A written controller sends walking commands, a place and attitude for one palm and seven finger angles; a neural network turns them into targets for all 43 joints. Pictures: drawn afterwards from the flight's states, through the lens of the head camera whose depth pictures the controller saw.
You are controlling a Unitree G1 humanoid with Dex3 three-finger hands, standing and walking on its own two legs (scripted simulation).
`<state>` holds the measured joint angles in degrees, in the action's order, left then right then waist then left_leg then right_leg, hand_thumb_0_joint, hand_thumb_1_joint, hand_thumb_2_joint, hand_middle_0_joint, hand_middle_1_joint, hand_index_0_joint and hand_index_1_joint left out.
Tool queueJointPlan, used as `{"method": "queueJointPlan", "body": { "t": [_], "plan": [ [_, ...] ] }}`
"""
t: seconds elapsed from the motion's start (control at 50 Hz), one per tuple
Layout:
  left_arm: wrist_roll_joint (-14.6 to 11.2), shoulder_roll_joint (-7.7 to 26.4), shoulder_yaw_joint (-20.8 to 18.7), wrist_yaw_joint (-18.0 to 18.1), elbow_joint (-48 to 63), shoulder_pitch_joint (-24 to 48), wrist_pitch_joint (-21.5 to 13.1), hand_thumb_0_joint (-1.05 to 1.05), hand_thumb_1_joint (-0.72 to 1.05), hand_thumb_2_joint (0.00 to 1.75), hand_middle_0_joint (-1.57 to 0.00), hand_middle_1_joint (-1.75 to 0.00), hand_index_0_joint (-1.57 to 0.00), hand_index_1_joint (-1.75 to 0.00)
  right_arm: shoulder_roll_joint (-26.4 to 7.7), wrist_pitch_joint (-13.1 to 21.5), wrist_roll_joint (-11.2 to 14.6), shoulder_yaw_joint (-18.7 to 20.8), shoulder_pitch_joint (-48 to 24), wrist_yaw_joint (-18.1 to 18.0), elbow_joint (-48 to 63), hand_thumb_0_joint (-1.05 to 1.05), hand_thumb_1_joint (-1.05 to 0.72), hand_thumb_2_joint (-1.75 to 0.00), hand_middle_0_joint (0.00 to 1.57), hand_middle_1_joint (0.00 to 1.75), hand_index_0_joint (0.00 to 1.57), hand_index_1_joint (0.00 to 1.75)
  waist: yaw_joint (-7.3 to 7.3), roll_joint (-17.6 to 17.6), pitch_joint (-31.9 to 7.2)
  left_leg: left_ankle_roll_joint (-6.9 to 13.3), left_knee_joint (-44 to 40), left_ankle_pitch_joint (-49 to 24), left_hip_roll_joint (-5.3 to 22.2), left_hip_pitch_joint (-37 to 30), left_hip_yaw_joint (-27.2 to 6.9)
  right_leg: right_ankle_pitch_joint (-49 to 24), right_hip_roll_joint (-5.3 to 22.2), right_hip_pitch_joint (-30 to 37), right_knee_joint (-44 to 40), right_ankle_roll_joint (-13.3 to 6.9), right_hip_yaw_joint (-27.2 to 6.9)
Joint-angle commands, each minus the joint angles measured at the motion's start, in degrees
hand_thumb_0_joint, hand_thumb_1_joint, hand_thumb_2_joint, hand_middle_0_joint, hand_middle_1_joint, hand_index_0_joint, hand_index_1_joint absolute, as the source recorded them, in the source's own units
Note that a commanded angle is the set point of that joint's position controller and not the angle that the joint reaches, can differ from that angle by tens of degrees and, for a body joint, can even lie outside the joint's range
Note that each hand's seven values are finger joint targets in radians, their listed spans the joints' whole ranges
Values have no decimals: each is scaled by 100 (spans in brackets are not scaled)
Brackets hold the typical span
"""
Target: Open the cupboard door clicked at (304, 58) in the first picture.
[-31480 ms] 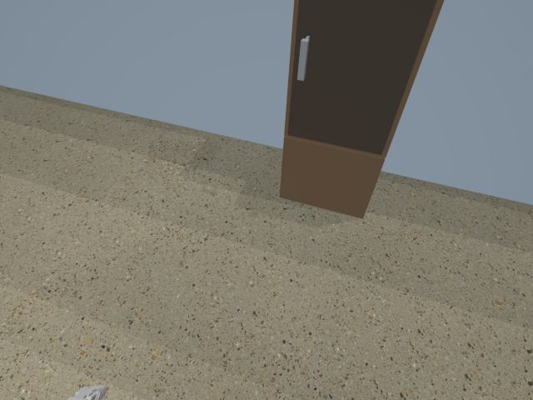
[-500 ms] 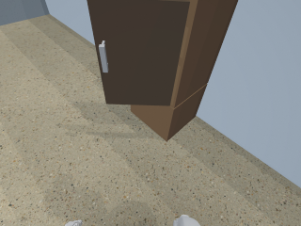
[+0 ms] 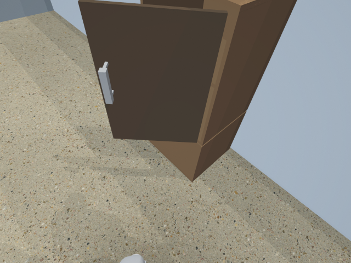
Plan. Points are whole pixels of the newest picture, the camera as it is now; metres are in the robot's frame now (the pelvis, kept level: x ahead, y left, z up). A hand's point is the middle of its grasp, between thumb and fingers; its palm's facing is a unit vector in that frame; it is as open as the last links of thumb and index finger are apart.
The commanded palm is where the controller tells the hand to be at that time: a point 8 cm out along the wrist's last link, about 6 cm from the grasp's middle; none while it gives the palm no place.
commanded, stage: come to a stop and stand still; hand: left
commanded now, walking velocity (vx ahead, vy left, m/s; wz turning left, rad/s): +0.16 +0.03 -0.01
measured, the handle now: (107, 83) +0.65 +0.28 +0.00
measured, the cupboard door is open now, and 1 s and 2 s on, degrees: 46 46 46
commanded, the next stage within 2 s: none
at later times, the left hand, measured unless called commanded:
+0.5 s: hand out of the picture +0.14 +0.19 -0.17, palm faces -0.02 -0.97 -0.25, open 7.4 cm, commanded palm none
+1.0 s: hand out of the picture +0.07 +0.19 -0.18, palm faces +0.04 -0.98 -0.20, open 7.4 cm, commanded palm none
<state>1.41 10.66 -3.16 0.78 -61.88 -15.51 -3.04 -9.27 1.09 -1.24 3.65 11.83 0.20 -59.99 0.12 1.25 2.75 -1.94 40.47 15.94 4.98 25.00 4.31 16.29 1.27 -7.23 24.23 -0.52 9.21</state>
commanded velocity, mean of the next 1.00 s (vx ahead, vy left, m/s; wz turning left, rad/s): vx -0.07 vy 0.02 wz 0.00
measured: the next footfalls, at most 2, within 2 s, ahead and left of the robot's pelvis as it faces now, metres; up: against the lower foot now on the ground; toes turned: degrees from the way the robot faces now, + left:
left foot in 0.06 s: +0.13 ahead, +0.12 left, +0.00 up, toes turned +6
right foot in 0.50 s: +0.08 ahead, -0.13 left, +0.00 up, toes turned -6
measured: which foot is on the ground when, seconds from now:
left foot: up 0.00-0.04, down 0.06-0.52, up 0.54-0.88, down 0.90-1.00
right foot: down 0.00-0.06, up 0.08-0.48, down 0.50-1.00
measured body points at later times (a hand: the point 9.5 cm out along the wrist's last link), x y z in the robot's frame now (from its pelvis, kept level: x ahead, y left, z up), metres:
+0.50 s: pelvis +0.07 -0.01 -0.01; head +0.11 -0.02 +0.44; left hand +0.14 +0.24 -0.15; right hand +0.10 -0.25 -0.16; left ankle +0.09 +0.11 -0.74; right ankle +0.05 -0.13 -0.74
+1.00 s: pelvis +0.04 +0.00 +0.00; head +0.05 +0.02 +0.45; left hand +0.07 +0.24 -0.17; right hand +0.09 -0.24 -0.14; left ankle +0.03 +0.11 -0.74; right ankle +0.04 -0.13 -0.74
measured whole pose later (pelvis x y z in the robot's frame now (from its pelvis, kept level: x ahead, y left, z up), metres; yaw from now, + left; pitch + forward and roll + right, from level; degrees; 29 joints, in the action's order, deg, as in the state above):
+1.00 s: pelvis +0.04 +0.00 +0.00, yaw -2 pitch -1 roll +0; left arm 1.1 12.2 -2.3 1.3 -61.2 -12.8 2.4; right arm -9.1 -1.8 -1.0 1.7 11.2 -0.7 -60.2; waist 2.0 3.4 2.9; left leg 0.8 28.2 16.3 0.0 10.5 2.3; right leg 14.8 3.3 -12.8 29.3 1.0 3.7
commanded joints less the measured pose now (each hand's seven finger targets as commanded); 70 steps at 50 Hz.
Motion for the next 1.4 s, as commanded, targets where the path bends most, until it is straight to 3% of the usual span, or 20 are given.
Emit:
{"method": "queueJointPlan", "body": {
  "t": [0.0, 0.02, 0.04, 0.06, 0.16, 0.32, 0.4, 0.44, 0.46, 0.48, 0.5, 0.52, 0.58, 0.72, 0.82, 0.86, 0.9, 0.94, 1.1, 1.38],
  "plan": [
    [-30, 547, -76, -50, 193, -45, -8, 0, 90, 90, -20, -30, -20, -30, -310, 160, -33, -14, 871, 24, -44, 0, -90, -90, 20, 30, 20, 30, -286, 6, -11, 19, -1254, -526, -281, -1991, 175, 0, 1080, -1366, -235, -478, -760],
    [-42, 401, -50, -69, 268, -86, 31, 0, 90, 90, -20, -30, -20, -30, -736, 192, -57, 71, 1297, -22, -100, 0, -90, -90, 20, 30, 20, 30, -475, -984, -196, 302, -1603, -482, 360, -2492, -727, 568, 616, -1853, 762, -271, -463],
    [-83, 145, -11, -77, 395, -141, 40, 0, 90, 90, -20, -30, -20, -30, -1275, 182, -121, 178, 1719, -76, -104, 0, -90, -90, 20, 30, 20, 30, -598, -2156, -376, 927, -2346, -365, 1574, -2764, -2296, 1619, 12, -2421, 2244, -5, 89],
    [-54, 284, 16, -63, 538, 137, 42, 0, 90, 90, -20, -30, -20, -30, -1319, 119, -106, 147, 1727, -135, -53, 0, -90, -90, 20, 30, 20, 30, -614, -1498, -296, 1383, -2629, -534, 1944, -2431, -2710, 1920, 46, -2535, 3266, -53, -401],
    [-88, 72, 97, 8, 40, -451, 297, 0, 90, 90, -20, -30, -20, -30, -718, 152, -15, -170, 184, -323, 270, 0, -90, -90, 20, 30, 20, 30, 113, -761, -176, 986, -2351, -3855, 1218, -1212, -800, 738, 440, -1283, 2852, 219, -896],
    [-17, 344, -52, 38, 530, -38, 606, 0, 90, 90, -20, -30, -20, -30, -1157, -144, -22, 118, 237, -374, 216, 0, -90, -90, 20, 30, 20, 30, -80, -952, -419, 1203, -1978, -4006, 1501, -1581, -806, 987, 172, -1389, 2408, 208, -703],
    [-31, 330, -59, 45, 636, -69, 547, 0, 90, 90, -20, -30, -20, -30, -1141, -199, -27, 156, 111, -334, 241, 0, -90, -90, 20, 30, 20, 30, -6, -1225, -440, 1035, -1678, -3771, 1254, -1601, -727, 547, 64, -1002, 1438, 133, -585],
    [-34, 438, -80, 58, 593, -333, 463, 0, 90, 90, -20, -30, -20, -30, -1118, -221, 22, 182, 60, -287, 268, 0, -90, -90, 20, 30, 20, 30, 142, -937, -715, 702, -1236, -2999, 921, -1531, -551, -770, 97, -325, 201, 124, -585],
    [2, 705, -106, 88, 600, -325, 393, 0, 90, 90, -20, -30, -20, -30, -914, -228, 65, 175, 169, -250, 285, 0, -90, -90, 20, 30, 20, 30, 100, -177, -802, 380, -750, -1970, 499, -1258, -260, -2045, 569, 20, -242, 5, -1142],
    [40, 1138, -162, 123, 612, -198, 341, 0, 90, 90, -20, -30, -20, -30, -560, -253, 106, 113, 212, -198, 393, 0, -90, -90, 20, 30, 20, 30, 39, 1111, -686, 50, -152, 310, -202, -447, 248, -3422, 1662, 271, -339, -448, -2218],
    [0, 1160, -110, 114, 642, -133, 296, 0, 90, 90, -20, -30, -20, -30, -551, -330, 101, 73, 80, -169, 458, 0, -90, -90, 20, 30, 20, 30, 140, 1151, -608, 4, 548, 1703, -362, -508, -74, -3912, 2193, -163, -500, -978, -2244],
    [9, 1130, -61, 130, 673, 41, 290, 0, 90, 90, -20, -30, -20, -30, -455, -393, 96, 73, -34, -139, 433, 0, -90, -90, 20, 30, 20, 30, 101, 735, -433, 12, 1066, 1765, -380, -488, -332, -3573, 2103, -447, -520, -1086, -2020],
    [-36, 947, -45, 177, 623, 234, 249, 0, 90, 90, -20, -30, -20, -30, -588, -421, 72, 48, -46, -155, 263, 0, -90, -90, 20, 30, 20, 30, 56, 1027, -320, -80, 1585, 1337, -325, 70, -522, -4501, 1719, 168, -201, -978, -1757],
    [-7, 1148, -170, 179, 598, 69, 249, 0, 90, 90, -20, -30, -20, -30, -559, -381, 83, 15, -160, -75, 317, 0, -90, -90, 20, 30, 20, 30, 266, 704, -304, -131, 489, 1087, -426, -198, -381, -3405, 1755, 419, -407, -983, -1868],
    [-23, 1095, -167, 148, 561, 338, 275, 0, 90, 90, -20, -30, -20, -30, -456, -275, 67, -25, 316, -93, 179, 0, -90, -90, 20, 30, 20, 30, 15, 712, -342, -64, -1386, -2, -550, -1444, -142, -2194, 1437, -265, -193, -645, -1665],
    [-89, 797, -88, 103, 583, 393, 321, 0, 90, 90, -20, -30, -20, -30, -715, -172, 45, -10, 489, -118, 123, 0, -90, -90, 20, 30, 20, 30, -49, -26, -445, 179, -1984, -830, -25, -2177, -644, -943, 841, -925, 235, -215, -1269],
    [-85, 434, 10, 66, 533, 301, 368, 0, 90, 90, -20, -30, -20, -30, -1054, -164, 4, 1, 154, -168, 241, 0, -90, -90, 20, 30, 20, 30, 114, -942, -379, 672, -2339, -883, 881, -1299, -1369, 138, 358, -456, 462, 107, -693],
    [-24, 416, 38, 49, 406, 318, 444, 0, 90, 90, -20, -30, -20, -30, -991, -174, -13, -53, -177, -168, 273, 0, -90, -90, 20, 30, 20, 30, 175, -1043, 68, 596, -2710, 365, 548, -655, -1247, 98, 303, -248, 338, 97, -676],
    [-33, 482, 162, 32, 32, -2, 320, 0, 90, 90, -20, -30, -20, -30, -740, -107, 54, -145, 259, -186, 70, 0, -90, -90, 20, 30, 20, 30, 57, -117, 154, 320, -2531, 219, 119, -1098, -746, -500, 461, -277, -404, 25, -1013],
    [-83, 342, 244, 103, -260, -287, 263, 0, 90, 90, -20, -30, -20, -30, -518, 18, 66, -265, 698, -261, -352, 0, -90, -90, 20, 30, 20, 30, 31, -200, 106, 281, -2308, -1242, 108, -1532, -562, -1104, 532, -154, -405, 23, -1016]
  ]
}}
